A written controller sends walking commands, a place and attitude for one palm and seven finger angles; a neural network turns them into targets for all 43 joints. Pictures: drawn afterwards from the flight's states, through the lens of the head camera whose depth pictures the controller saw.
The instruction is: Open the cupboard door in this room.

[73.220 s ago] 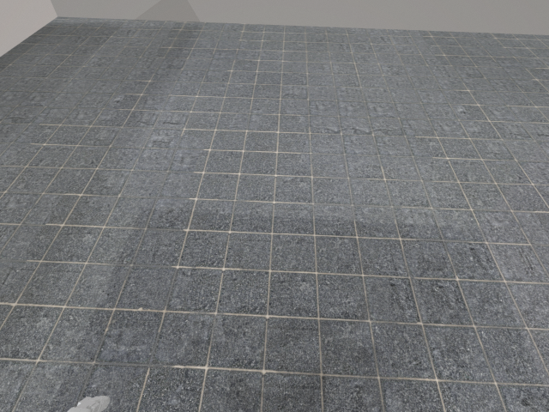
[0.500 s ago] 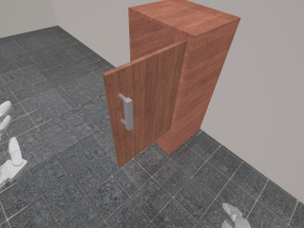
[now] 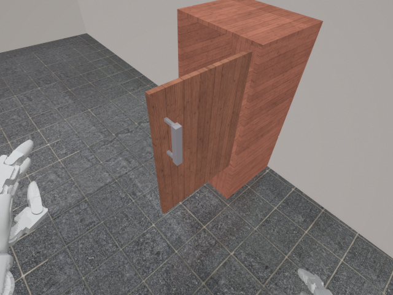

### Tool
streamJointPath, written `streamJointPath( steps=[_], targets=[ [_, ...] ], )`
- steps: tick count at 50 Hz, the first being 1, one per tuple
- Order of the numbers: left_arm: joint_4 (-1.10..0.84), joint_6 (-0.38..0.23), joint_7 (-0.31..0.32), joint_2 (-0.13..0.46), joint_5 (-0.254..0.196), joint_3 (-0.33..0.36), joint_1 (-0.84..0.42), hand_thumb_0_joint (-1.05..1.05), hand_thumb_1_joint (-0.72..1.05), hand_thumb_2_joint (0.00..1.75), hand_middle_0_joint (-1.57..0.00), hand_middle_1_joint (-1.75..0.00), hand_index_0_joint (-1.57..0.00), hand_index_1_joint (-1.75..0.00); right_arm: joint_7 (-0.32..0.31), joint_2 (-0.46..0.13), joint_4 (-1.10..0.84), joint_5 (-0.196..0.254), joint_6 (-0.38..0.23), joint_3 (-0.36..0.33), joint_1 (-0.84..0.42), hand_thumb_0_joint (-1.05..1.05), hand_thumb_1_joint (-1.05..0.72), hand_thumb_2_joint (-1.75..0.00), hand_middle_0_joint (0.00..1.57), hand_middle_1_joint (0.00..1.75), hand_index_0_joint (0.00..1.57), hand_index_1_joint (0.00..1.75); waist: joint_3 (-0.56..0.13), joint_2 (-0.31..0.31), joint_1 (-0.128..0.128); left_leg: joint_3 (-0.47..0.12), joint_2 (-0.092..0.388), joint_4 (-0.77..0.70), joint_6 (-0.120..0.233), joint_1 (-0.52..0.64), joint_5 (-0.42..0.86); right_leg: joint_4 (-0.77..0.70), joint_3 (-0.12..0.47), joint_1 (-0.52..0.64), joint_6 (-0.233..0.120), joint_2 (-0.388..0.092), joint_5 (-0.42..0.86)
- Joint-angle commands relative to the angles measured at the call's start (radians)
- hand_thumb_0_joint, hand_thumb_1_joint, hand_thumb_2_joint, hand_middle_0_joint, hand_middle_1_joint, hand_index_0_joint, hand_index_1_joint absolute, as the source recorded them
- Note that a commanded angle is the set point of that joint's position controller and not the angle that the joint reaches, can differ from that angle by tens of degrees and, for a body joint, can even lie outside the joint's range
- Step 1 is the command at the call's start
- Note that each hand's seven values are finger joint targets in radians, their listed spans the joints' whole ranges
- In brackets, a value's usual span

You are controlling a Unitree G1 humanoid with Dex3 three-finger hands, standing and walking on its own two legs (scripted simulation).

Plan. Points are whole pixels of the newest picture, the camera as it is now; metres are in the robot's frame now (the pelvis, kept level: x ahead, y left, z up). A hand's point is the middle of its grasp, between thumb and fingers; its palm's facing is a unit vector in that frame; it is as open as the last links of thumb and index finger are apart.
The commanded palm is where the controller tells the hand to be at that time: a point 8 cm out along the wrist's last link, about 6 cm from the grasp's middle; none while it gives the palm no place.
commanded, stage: let the arm hang, fingers relaxed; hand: left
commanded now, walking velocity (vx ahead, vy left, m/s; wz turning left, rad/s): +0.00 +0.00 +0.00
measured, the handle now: (172, 141) +0.54 +0.11 -0.02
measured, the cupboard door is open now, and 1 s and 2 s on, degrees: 91 91 91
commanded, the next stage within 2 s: look to check the result in 1.06 s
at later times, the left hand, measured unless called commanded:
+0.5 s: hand out of the picture -0.07 +0.19 -0.16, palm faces +0.03 -0.97 -0.22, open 7.2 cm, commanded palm none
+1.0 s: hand out of the picture +0.02 +0.17 -0.17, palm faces +0.02 -0.98 -0.19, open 7.3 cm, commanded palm none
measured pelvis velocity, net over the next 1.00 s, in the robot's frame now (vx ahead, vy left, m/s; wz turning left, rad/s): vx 0.01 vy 0.00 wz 0.00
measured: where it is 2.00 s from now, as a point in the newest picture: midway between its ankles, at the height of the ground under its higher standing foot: outside the picture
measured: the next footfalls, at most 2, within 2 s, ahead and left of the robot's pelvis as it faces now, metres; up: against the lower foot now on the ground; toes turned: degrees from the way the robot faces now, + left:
none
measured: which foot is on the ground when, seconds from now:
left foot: down 0.00-1.00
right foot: down 0.00-1.00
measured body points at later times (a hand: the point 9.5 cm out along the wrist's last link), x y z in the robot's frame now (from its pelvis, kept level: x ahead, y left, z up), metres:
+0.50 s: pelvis +0.00 +0.00 +0.01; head +0.03 +0.01 +0.46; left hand -0.07 +0.24 -0.15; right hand -0.01 -0.23 -0.15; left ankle +0.05 +0.11 -0.73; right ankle +0.01 -0.12 -0.73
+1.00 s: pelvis +0.01 +0.00 +0.01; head +0.02 +0.00 +0.46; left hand +0.02 +0.22 -0.15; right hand +0.00 -0.22 -0.15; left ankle +0.05 +0.11 -0.73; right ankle +0.01 -0.12 -0.73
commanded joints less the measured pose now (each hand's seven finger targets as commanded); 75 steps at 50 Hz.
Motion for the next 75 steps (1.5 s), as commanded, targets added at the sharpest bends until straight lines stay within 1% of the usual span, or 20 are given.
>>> streamJointPath(
  steps=[1, 2, 3, 4, 5, 6, 9, 12, 13, 14, 21, 25, 31, 36, 42, 45, 55, 66, 70, 75],
  targets=[
    [0.547, 0.188, -0.101, -0.11, 0.032, -0.237, -0.05, 0.0, 0.9, 0.9, -0.2, -0.3, -0.2, -0.3, 0.023, -0.156, 0.01, -0.014, 0.039, -0.045, -0.058, 0.0, -0.9, -0.9, 0.2, 0.3, 0.2, 0.3, -0.066, -0.045, -0.001, -0.253, 0.212, -0.129, 0.114, -0.08, 0.239, 0.079, 0.045, 0.017, 0.002, -0.056, -0.079],
    [0.607, 0.181, -0.101, -0.089, 0.035, -0.239, -0.063, 0.0, 0.9, 0.9, -0.2, -0.3, -0.2, -0.3, 0.023, -0.155, 0.015, -0.017, 0.047, -0.037, -0.067, 0.0, -0.9, -0.9, 0.2, 0.3, 0.2, 0.3, -0.085, -0.121, 0.012, -0.234, 0.179, -0.109, 0.099, -0.084, 0.209, 0.013, 0.056, 0.073, -0.004, -0.062, -0.002],
    [0.668, 0.175, -0.099, -0.06, 0.038, -0.239, -0.086, 0.0, 0.9, 0.9, -0.2, -0.3, -0.2, -0.3, 0.026, -0.146, 0.026, -0.015, 0.053, -0.034, -0.067, 0.0, -0.9, -0.9, 0.2, 0.3, 0.2, 0.3, -0.084, -0.192, 0.013, -0.182, 0.122, -0.076, 0.069, -0.076, 0.168, -0.057, 0.091, 0.094, -0.015, -0.089, 0.076],
    [0.739, 0.17, -0.098, -0.034, 0.038, -0.244, -0.125, 0.0, 0.9, 0.9, -0.2, -0.3, -0.2, -0.3, 0.031, -0.15, 0.039, -0.016, 0.06, -0.036, -0.069, 0.0, -0.9, -0.9, 0.2, 0.3, 0.2, 0.3, -0.076, -0.173, 0.001, -0.126, 0.073, -0.054, 0.042, -0.042, 0.169, -0.077, 0.119, 0.068, -0.034, -0.12, 0.148],
    [0.805, 0.169, -0.095, -0.018, 0.033, -0.253, -0.16, 0.0, 0.9, 0.9, -0.2, -0.3, -0.2, -0.3, 0.031, -0.15, 0.063, -0.018, 0.076, -0.035, -0.076, 0.0, -0.9, -0.9, 0.2, 0.3, 0.2, 0.3, -0.066, -0.184, -0.007, -0.101, 0.052, -0.041, 0.03, 0.001, 0.148, -0.11, 0.145, 0.038, -0.044, -0.136, 0.152],
    [0.873, 0.171, -0.093, -0.012, 0.028, -0.264, -0.188, 0.0, 0.9, 0.9, -0.2, -0.3, -0.2, -0.3, 0.032, -0.147, 0.085, -0.019, 0.09, -0.033, -0.082, 0.0, -0.9, -0.9, 0.2, 0.3, 0.2, 0.3, -0.033, -0.131, -0.015, -0.095, 0.043, -0.055, 0.024, 0.035, 0.121, -0.138, 0.155, -0.008, -0.049, -0.143, 0.108],
    [1.051, 0.178, -0.087, -0.021, 0.019, -0.295, -0.205, 0.0, 0.9, 0.9, -0.2, -0.3, -0.2, -0.3, 0.03, -0.129, 0.147, -0.019, 0.113, -0.016, -0.086, 0.0, -0.9, -0.9, 0.2, 0.3, 0.2, 0.3, 0.022, 0.081, -0.011, -0.133, 0.074, -0.167, 0.022, 0.051, 0.056, -0.165, 0.137, -0.01, -0.031, -0.096, -0.013],
    [1.204, 0.173, -0.086, -0.048, 0.013, -0.311, -0.161, 0.0, 0.9, 0.9, -0.2, -0.3, -0.2, -0.3, 0.021, -0.097, 0.212, -0.011, 0.117, -0.008, -0.06, 0.0, -0.9, -0.9, 0.2, 0.3, 0.2, 0.3, 0.016, 0.103, -0.006, -0.121, 0.069, -0.194, 0.015, 0.059, -0.008, -0.202, 0.14, 0.03, -0.031, -0.098, -0.008],
    [1.231, 0.172, -0.083, -0.08, 0.016, -0.3, -0.146, 0.0, 0.9, 0.9, -0.2, -0.3, -0.2, -0.3, 0.016, -0.082, 0.226, -0.017, 0.12, -0.012, -0.044, 0.0, -0.9, -0.9, 0.2, 0.3, 0.2, 0.3, 0.012, 0.153, -0.008, -0.12, 0.071, -0.206, 0.015, 0.065, -0.047, -0.213, 0.137, 0.034, -0.035, -0.096, -0.019],
    [1.26, 0.172, -0.083, -0.071, 0.015, -0.303, -0.133, 0.0, 0.9, 0.9, -0.2, -0.3, -0.2, -0.3, 0.014, -0.082, 0.238, -0.014, 0.124, -0.013, -0.035, 0.0, -0.9, -0.9, 0.2, 0.3, 0.2, 0.3, 0.023, 0.15, -0.004, -0.124, 0.07, -0.204, 0.016, 0.067, -0.061, -0.225, 0.134, 0.032, -0.037, -0.095, -0.022],
    [1.388, 0.17, -0.08, -0.102, 0.009, -0.327, -0.098, 0.0, 0.9, 0.9, -0.2, -0.3, -0.2, -0.3, 0.006, -0.057, 0.33, -0.007, 0.132, -0.017, 0.053, 0.0, -0.9, -0.9, 0.2, 0.3, 0.2, 0.3, 0.045, 0.0, -0.017, -0.107, 0.077, -0.199, 0.021, 0.117, -0.03, -0.259, 0.119, -0.001, -0.036, -0.103, -0.048],
    [1.419, 0.172, -0.075, -0.106, 0.008, -0.332, -0.079, 0.0, 0.9, 0.9, -0.2, -0.3, -0.2, -0.3, 0.004, -0.045, 0.359, -0.005, 0.133, -0.014, 0.079, 0.0, -0.9, -0.9, 0.2, 0.3, 0.2, 0.3, 0.081, -0.021, -0.015, -0.105, 0.079, -0.207, 0.023, 0.112, -0.019, -0.253, 0.112, -0.009, -0.035, -0.102, -0.049],
    [1.436, 0.176, -0.069, -0.129, 0.008, -0.331, -0.06, 0.0, 0.9, 0.9, -0.2, -0.3, -0.2, -0.3, 0.004, -0.021, 0.381, -0.009, 0.134, -0.012, 0.097, 0.0, -0.9, -0.9, 0.2, 0.3, 0.2, 0.3, 0.104, -0.004, -0.01, -0.11, 0.077, -0.228, 0.026, 0.095, -0.055, -0.24, 0.111, -0.02, -0.033, -0.099, -0.078],
    [1.431, 0.174, -0.065, -0.141, 0.009, -0.328, -0.067, 0.0, 0.9, 0.9, -0.2, -0.3, -0.2, -0.3, 0.004, 0.0, 0.388, -0.01, 0.129, -0.009, 0.104, 0.0, -0.9, -0.9, 0.2, 0.3, 0.2, 0.3, 0.095, -0.023, -0.008, -0.103, 0.075, -0.224, 0.024, 0.09, -0.019, -0.227, 0.106, 0.003, -0.029, -0.101, -0.036],
    [1.419, 0.171, -0.064, -0.152, 0.009, -0.324, -0.091, 0.0, 0.9, 0.9, -0.2, -0.3, -0.2, -0.3, 0.003, 0.016, 0.393, -0.013, 0.127, -0.01, 0.1, 0.0, -0.9, -0.9, 0.2, 0.3, 0.2, 0.3, 0.121, -0.017, -0.011, -0.087, 0.066, -0.21, 0.018, 0.09, 0.014, -0.235, 0.114, -0.01, -0.028, -0.106, -0.025],
    [1.419, 0.169, -0.063, -0.151, 0.008, -0.323, -0.095, 0.0, 0.9, 0.9, -0.2, -0.3, -0.2, -0.3, 0.002, 0.016, 0.392, -0.013, 0.123, -0.009, 0.098, 0.0, -0.9, -0.9, 0.2, 0.3, 0.2, 0.3, 0.103, 0.007, -0.009, -0.087, 0.071, -0.208, 0.019, 0.101, 0.046, -0.231, 0.115, 0.012, -0.028, -0.106, 0.014],
    [1.416, 0.163, -0.065, -0.139, 0.007, -0.32, -0.106, 0.0, 0.9, 0.9, -0.2, -0.3, -0.2, -0.3, -0.001, -0.005, 0.39, -0.01, 0.115, -0.012, 0.085, 0.0, -0.9, -0.9, 0.2, 0.3, 0.2, 0.3, 0.076, -0.012, -0.008, -0.081, 0.079, -0.199, 0.02, 0.14, 0.121, -0.23, 0.117, 0.042, -0.026, -0.108, 0.086],
    [1.421, 0.16, -0.065, -0.123, 0.007, -0.318, -0.116, 0.0, 0.9, 0.9, -0.2, -0.3, -0.2, -0.3, -0.002, -0.034, 0.39, -0.009, 0.112, -0.017, 0.061, 0.0, -0.9, -0.9, 0.2, 0.3, 0.2, 0.3, 0.076, -0.011, -0.012, -0.085, 0.086, -0.208, 0.022, 0.166, 0.126, -0.24, 0.118, 0.049, -0.025, -0.109, 0.092],
    [1.423, 0.161, -0.066, -0.116, 0.009, -0.317, -0.123, 0.0, 0.9, 0.9, -0.2, -0.3, -0.2, -0.3, -0.002, -0.041, 0.39, -0.009, 0.112, -0.017, 0.045, 0.0, -0.9, -0.9, 0.2, 0.3, 0.2, 0.3, 0.092, 0.01, -0.012, -0.086, 0.087, -0.219, 0.021, 0.161, 0.107, -0.245, 0.121, 0.043, -0.026, -0.11, 0.079],
    [1.422, 0.159, -0.068, -0.101, 0.009, -0.315, -0.133, 0.0, 0.9, 0.9, -0.2, -0.3, -0.2, -0.3, -0.001, -0.058, 0.387, -0.009, 0.109, -0.019, 0.029, 0.0, -0.9, -0.9, 0.2, 0.3, 0.2, 0.3, 0.078, -0.005, -0.01, -0.091, 0.088, -0.219, 0.023, 0.173, 0.132, -0.247, 0.12, 0.055, -0.025, -0.113, 0.098]
  ],
)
